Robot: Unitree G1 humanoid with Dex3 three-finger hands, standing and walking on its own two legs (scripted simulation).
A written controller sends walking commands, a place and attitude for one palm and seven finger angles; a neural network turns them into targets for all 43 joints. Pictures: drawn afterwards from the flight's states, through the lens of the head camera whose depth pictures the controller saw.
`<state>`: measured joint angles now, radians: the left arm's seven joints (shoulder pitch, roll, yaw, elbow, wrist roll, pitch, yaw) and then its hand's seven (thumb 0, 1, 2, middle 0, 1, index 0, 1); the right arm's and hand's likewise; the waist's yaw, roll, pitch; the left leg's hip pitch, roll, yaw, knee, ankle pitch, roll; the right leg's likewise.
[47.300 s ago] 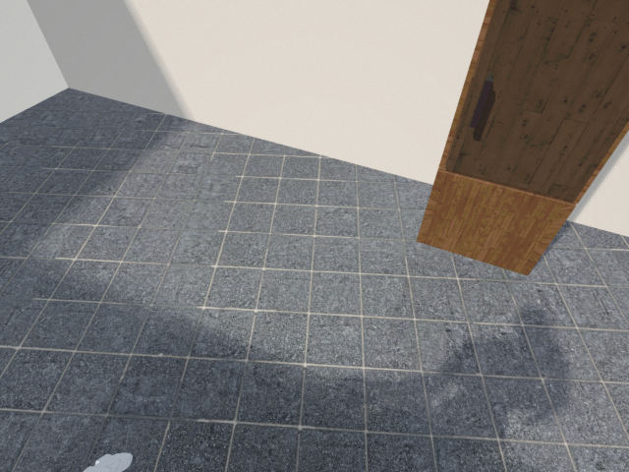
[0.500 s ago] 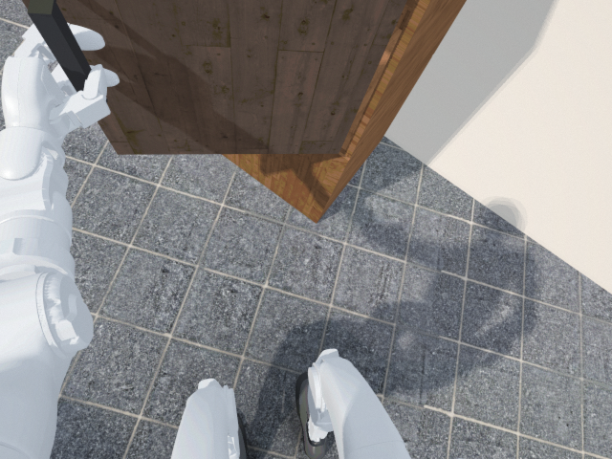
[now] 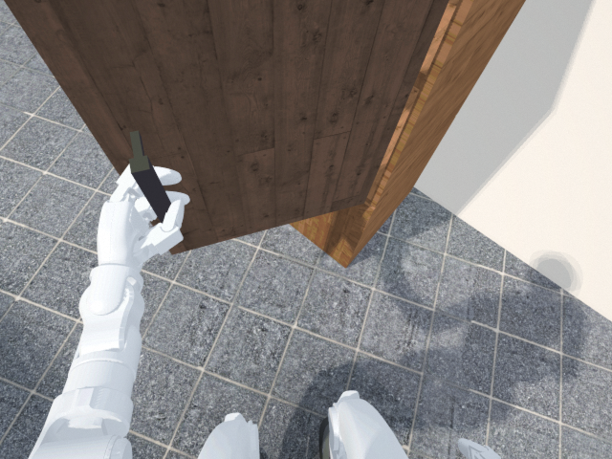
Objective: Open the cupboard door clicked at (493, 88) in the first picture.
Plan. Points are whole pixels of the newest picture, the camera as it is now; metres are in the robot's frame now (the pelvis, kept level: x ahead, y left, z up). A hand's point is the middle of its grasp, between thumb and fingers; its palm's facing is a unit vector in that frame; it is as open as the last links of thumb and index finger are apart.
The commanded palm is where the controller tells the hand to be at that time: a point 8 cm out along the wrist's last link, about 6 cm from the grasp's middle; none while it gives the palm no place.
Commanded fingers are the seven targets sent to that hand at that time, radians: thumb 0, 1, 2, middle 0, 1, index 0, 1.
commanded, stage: pull the door open along its arc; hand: left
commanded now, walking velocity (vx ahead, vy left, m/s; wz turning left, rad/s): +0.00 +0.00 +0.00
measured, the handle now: (155, 185) +0.47 +0.18 +0.02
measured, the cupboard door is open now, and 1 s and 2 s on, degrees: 59 83 83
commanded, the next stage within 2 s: open thumb and fingers to let go in 0.40 s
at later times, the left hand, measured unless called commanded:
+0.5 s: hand (252, 317) +0.29 +0.05 +0.01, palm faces +0.40 -0.92 -0.01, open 6.2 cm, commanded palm +0.24 +0.10 +0.01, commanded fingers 0.00 0.83 0.87 -0.40 -1.34 -0.40 -1.34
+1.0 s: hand (249, 312) +0.29 +0.06 +0.02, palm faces +0.39 -0.92 -0.01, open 12.2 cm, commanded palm +0.24 +0.11 +0.01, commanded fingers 0.00 -0.50 0.30 -0.27 -1.00 -0.27 -1.00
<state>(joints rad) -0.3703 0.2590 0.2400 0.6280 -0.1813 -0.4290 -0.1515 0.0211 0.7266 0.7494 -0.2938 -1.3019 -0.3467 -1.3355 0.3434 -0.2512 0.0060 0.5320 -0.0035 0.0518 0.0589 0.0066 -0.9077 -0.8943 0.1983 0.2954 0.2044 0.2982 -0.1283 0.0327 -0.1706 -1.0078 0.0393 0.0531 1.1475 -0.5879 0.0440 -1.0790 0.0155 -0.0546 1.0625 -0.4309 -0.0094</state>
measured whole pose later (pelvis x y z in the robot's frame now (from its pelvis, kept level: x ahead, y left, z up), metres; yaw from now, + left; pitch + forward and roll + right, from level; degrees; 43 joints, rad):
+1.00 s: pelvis -0.03 -0.06 -0.01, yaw +6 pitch +19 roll +2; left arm -0.07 -0.06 -0.09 0.41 0.04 -0.49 0.47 0.01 -0.22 0.42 -0.32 -1.23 -0.32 -1.23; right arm 0.19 -0.22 -0.03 0.62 -0.08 -0.08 0.01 0.01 -0.91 -0.89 0.20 0.30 0.20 0.30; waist -0.03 0.01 -0.16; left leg -0.95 0.00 -0.01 1.16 -0.54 -0.03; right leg -1.03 -0.03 -0.11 1.16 -0.47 -0.09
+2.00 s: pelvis -0.03 -0.01 -0.02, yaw +4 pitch +19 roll -1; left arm 0.13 0.08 -0.21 0.12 -0.01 -0.41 0.02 -0.01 -0.50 0.30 -0.13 -0.30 -0.13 -0.30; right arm 0.20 -0.23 0.00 0.45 -0.02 -0.04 0.03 0.01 -0.91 -0.89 0.20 0.30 0.20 0.30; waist 0.00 0.02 -0.16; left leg -1.00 -0.02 0.03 1.28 -0.61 0.04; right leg -1.07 -0.05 -0.07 1.24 -0.49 -0.02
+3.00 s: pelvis -0.02 -0.02 +0.00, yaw +4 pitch +15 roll -2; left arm 0.48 0.25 0.10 -0.22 -0.25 -0.26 -0.25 -0.01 -0.50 0.30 -0.15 -0.30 -0.15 -0.30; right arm 0.27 -0.22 0.03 0.43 0.03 -0.10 -0.06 0.01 -0.91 -0.89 0.20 0.30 0.21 0.30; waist 0.00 0.05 -0.17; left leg -0.87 0.00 -0.01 1.20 -0.59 0.03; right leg -0.92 -0.02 -0.11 1.13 -0.47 -0.03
